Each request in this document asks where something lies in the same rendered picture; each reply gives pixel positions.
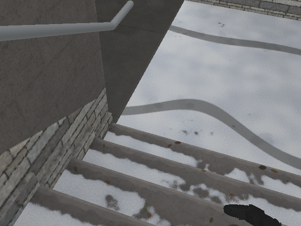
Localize stairs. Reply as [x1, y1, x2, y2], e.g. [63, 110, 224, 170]
[13, 123, 301, 226]

